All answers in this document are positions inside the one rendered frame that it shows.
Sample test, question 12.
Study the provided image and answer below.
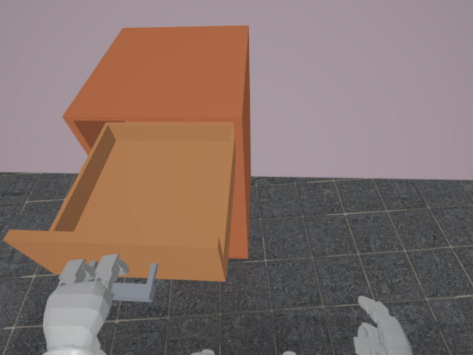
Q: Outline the cabinet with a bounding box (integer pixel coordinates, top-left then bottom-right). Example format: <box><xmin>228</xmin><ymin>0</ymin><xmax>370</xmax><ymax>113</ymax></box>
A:
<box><xmin>62</xmin><ymin>25</ymin><xmax>251</xmax><ymax>259</ymax></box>

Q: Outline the drawer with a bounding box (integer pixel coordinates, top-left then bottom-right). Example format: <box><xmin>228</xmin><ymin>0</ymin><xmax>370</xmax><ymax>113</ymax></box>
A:
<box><xmin>3</xmin><ymin>122</ymin><xmax>236</xmax><ymax>282</ymax></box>

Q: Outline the handle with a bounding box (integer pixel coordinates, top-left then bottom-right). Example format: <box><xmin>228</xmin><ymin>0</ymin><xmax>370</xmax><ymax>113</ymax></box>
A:
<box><xmin>84</xmin><ymin>260</ymin><xmax>158</xmax><ymax>302</ymax></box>

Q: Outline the right robot hand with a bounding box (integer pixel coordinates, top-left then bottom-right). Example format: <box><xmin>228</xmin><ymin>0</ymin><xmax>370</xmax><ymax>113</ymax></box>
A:
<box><xmin>353</xmin><ymin>296</ymin><xmax>413</xmax><ymax>355</ymax></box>

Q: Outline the left robot hand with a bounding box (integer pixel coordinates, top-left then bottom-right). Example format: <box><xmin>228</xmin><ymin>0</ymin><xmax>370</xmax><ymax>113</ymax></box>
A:
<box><xmin>43</xmin><ymin>254</ymin><xmax>129</xmax><ymax>355</ymax></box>

